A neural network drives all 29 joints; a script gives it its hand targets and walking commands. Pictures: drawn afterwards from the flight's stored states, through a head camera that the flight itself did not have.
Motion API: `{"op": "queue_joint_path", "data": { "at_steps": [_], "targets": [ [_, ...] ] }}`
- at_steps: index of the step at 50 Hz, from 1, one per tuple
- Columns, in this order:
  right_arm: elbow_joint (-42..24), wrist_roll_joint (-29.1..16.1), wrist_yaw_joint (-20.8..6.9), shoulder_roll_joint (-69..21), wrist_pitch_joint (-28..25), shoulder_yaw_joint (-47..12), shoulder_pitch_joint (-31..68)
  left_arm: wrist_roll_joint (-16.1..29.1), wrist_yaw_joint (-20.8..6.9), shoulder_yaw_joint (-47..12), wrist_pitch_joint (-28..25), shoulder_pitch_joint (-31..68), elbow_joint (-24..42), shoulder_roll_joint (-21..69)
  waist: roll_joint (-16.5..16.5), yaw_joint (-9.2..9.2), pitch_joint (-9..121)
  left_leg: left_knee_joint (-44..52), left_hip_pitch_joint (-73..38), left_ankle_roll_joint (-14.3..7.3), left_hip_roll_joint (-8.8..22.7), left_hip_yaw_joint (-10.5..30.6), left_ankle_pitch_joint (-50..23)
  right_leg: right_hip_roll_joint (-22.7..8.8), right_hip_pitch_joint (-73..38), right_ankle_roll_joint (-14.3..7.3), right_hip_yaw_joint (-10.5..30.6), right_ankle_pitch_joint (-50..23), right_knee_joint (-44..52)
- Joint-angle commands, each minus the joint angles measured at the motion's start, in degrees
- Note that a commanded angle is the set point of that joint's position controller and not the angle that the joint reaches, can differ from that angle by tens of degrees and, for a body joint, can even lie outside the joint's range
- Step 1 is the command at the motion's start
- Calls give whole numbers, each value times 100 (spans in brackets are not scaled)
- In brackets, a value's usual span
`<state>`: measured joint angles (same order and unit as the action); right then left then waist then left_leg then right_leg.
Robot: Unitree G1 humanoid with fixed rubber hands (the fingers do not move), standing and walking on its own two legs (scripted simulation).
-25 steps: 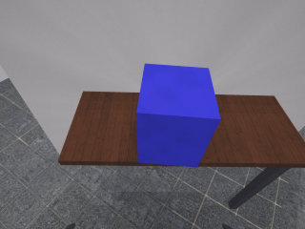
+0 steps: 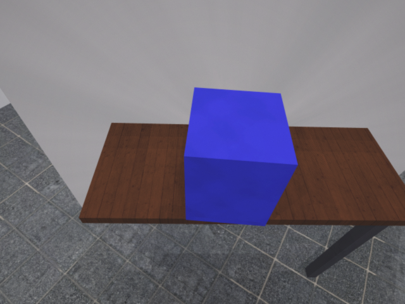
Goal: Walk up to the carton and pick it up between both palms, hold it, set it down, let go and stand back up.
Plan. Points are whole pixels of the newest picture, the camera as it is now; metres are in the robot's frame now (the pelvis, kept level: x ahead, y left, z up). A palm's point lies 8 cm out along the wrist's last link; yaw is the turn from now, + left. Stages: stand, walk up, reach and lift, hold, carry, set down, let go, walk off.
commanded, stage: stand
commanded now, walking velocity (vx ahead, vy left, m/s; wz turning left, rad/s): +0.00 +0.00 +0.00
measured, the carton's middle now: (231, 159) +0.43 -0.07 +0.02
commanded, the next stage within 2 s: walk up in 0.02 s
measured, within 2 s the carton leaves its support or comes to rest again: neither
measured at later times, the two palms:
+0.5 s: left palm out of the picture +0.08 +0.22 -0.14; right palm out of the picture -0.01 -0.34 -0.13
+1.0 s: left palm out of the picture +0.06 +0.15 -0.12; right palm out of the picture +0.05 -0.36 -0.11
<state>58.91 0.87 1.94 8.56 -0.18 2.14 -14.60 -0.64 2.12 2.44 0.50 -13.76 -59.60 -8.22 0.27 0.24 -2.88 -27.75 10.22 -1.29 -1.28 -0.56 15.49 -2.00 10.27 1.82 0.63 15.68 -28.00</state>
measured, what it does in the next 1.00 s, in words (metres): steps to the right: right foot, then left foot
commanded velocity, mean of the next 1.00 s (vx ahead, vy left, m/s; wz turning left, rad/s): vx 0.00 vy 0.00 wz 0.00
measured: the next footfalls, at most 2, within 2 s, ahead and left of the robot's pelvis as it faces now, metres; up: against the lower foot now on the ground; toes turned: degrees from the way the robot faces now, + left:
right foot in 0.54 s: +0.03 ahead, -0.15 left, +0.00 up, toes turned -3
left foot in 0.80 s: +0.01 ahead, +0.01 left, +0.00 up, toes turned -1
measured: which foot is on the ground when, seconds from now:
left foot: down 0.00-0.54, up 0.56-0.78, down 0.80-1.00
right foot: down 0.00-0.26, up 0.28-0.52, down 0.54-1.00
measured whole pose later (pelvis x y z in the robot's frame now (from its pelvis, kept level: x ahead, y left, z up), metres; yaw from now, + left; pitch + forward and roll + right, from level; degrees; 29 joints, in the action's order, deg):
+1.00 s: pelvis -0.03 -0.10 -0.01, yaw -1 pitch -4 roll +0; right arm 41.5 0.0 -0.4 14.3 0.1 1.5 -17.9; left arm -0.2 -0.3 0.2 0.3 -15.7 -43.5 -14.4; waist 1.5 -0.5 -2.1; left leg -35.5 12.3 -0.5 -0.7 -0.7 19.6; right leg -1.6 17.0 -0.7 -3.2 14.7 -35.5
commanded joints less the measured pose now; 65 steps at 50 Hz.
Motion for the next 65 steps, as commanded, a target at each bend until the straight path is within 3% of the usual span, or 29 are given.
{"op": "queue_joint_path", "data": {
  "at_steps": [1,2,3,7,10,11,13,16,20,24,25,26,27,28,29,30,32,34,37,39,40,41,42,43,44,46,49,57,65],
  "targets": [
    [-9,-14,41,537,-81,77,-270,-21,37,76,-55,-383,-50,-465,85,-45,51,671,77,-167,504,550,-1134,-264,2,-294,230,-959,527],
    [50,-8,49,550,-82,103,-303,-15,54,44,-47,-282,-77,-391,-75,23,-104,702,81,-186,504,561,-1186,-268,-44,-259,261,-1029,543],
    [95,-2,67,551,-85,95,-299,9,55,43,-35,-407,-150,-376,188,-45,-150,724,48,-226,546,565,-1197,-265,39,-269,274,-1079,553],
    [355,-18,64,385,-58,9,-411,-19,54,101,-39,-357,-261,-490,-229,-5,-241,770,182,-143,542,553,-1071,-284,-106,-239,217,-1027,578],
    [403,-9,80,476,-67,27,-345,-5,76,29,-49,-426,-361,-357,117,15,-265,786,44,-165,537,557,-1129,-272,-28,-279,287,-1043,640],
    [-210,158,246,1270,-181,335,-761,-168,47,277,21,-54,317,-1452,342,134,-334,626,-473,-213,1201,1101,-2047,-125,685,-191,36,-1259,-487],
    [-282,261,390,1524,-211,436,-858,-243,30,212,154,143,524,-1102,-417,150,-229,790,-827,-901,2351,2053,-2708,-63,1566,43,-43,997,-1688],
    [-532,326,469,1511,-168,494,-846,-394,10,282,284,224,838,-938,-735,217,-356,834,-394,-1598,2758,2241,-2738,-365,2058,23,321,1649,-3238],
    [-970,401,466,1392,-133,492,-416,-302,-105,261,355,242,1264,-953,-743,64,-348,579,-298,-1395,2376,1783,-2528,-718,2132,34,651,1206,-2928],
    [-1493,281,295,1630,-95,499,163,-174,-232,286,251,-213,1404,-1040,-1046,-176,290,-83,503,-1010,1797,952,-1740,-460,601,-38,163,610,-1457],
    [-1665,228,225,1681,-70,476,504,-149,-257,345,194,-685,1334,-1143,-939,-499,447,-597,969,-824,1601,794,-1370,-319,-281,-139,-27,-192,-558],
    [-1776,182,138,1388,-36,332,407,-118,-255,446,114,-1096,1151,-1424,-242,-636,678,-1427,1435,-507,1093,427,-638,-46,-1027,-194,-259,-851,-168],
    [-1850,127,84,913,-25,141,-10,-150,-250,511,47,-1076,1214,-1856,1150,-649,783,-2372,1920,-145,413,-72,938,-513,-1180,-352,561,-741,303],
    [-2021,41,86,685,24,97,-271,-145,-204,530,42,-652,1486,-2265,1810,-454,679,-3136,2177,142,-109,-131,2620,-1538,-429,-961,2342,-266,948],
    [-1982,86,130,1030,143,201,-404,-59,-146,536,69,-323,1560,-2362,1275,-390,526,-3540,1645,174,108,440,2686,-1960,732,-1645,2965,1294,1486],
    [-1923,40,125,1290,202,306,-466,-35,-121,487,79,173,1741,-2255,1183,-264,203,-3749,1518,174,335,488,2451,-2084,1218,-1875,3041,2099,1679],
    [-1847,0,57,1413,155,267,-679,-130,-97,322,86,499,1928,-1841,938,-51,-124,-3533,1588,178,457,517,1912,-1696,976,-1730,2071,982,1144],
    [-1794,-3,13,1342,84,240,-891,-192,-92,225,46,351,1947,-1688,945,-53,167,-2946,1348,191,454,435,1720,-1523,651,-1532,1717,11,794],
    [-1927,10,-56,1259,6,206,-855,-160,-129,167,69,400,2007,-1649,949,-38,261,-1468,718,186,402,252,1421,-1350,676,-1345,1419,30,486],
    [-1951,22,-93,1255,-78,201,-1111,-106,-143,100,92,474,2072,-1652,729,189,434,193,-230,49,380,268,188,-1171,1079,-993,1106,112,-37],
    [-1966,82,-104,1405,-129,240,-1157,-58,-170,30,83,345,2119,-1460,224,211,378,702,-581,-108,642,883,-69,-983,1580,-676,854,286,-558],
    [-2045,88,-94,1724,-138,303,-838,52,-200,-72,44,98,2197,-1043,-913,63,189,1057,-385,-465,1437,2235,171,-379,1965,-295,190,623,-1366],
    [-2152,-17,-106,1997,-94,367,-182,108,-170,-53,56,-94,2195,-1098,-772,-102,-88,1075,977,-985,1841,2556,802,-15,1148,-112,-76,1124,-1317],
    [-2239,-42,-146,1975,-81,331,187,9,-165,28,54,-48,2114,-1297,-747,-232,-392,1041,2189,-1019,1696,2232,1365,-231,128,-201,82,689,-1138],
    [-2248,-69,-194,1667,-78,201,359,13,-197,34,-12,-111,2097,-1371,-716,-356,-530,825,2175,-630,1233,1523,1035,-264,-122,-277,223,210,-395],
    [-2286,-83,-221,1281,-81,80,-4,57,-229,86,-164,-107,2061,-1618,-440,-155,-224,332,1271,-143,559,748,401,-517,243,-414,680,-420,137],
    [-2129,-108,-254,1290,-65,93,-488,58,-213,85,-168,-51,2111,-1587,-277,-15,-313,344,911,-116,492,743,914,-650,798,-499,868,1056,581],
    [-2128,-71,-226,1361,-164,71,-527,63,-210,-12,-226,-273,2200,-1418,112,2,162,353,399,-136,599,677,-116,-485,437,-437,619,-89,556],
    [-2134,-59,-207,1416,-121,53,-522,52,-205,-29,-170,-406,2275,-1426,206,-71,-17,408,621,-136,611,665,151,-495,469,-440,546,132,587]
  ]
}}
